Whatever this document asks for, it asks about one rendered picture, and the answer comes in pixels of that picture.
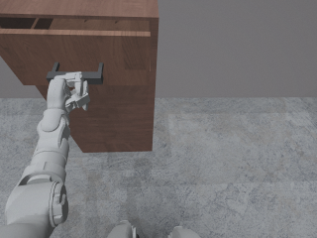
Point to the right robot thigh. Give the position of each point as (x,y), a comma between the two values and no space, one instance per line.
(183,233)

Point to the robot thigh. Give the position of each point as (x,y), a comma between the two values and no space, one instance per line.
(123,231)
(183,233)

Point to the robot left forearm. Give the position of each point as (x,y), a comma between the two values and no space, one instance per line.
(50,156)

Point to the cabinet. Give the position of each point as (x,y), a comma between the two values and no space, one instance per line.
(119,118)

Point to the handle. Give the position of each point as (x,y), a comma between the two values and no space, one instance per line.
(92,77)

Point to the left robot thigh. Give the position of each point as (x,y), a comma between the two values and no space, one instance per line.
(123,231)

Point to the drawer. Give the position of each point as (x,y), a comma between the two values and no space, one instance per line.
(80,45)

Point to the left robot upper arm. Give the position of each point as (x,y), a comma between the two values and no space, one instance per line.
(35,210)

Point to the robot left hand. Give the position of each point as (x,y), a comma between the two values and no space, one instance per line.
(60,97)

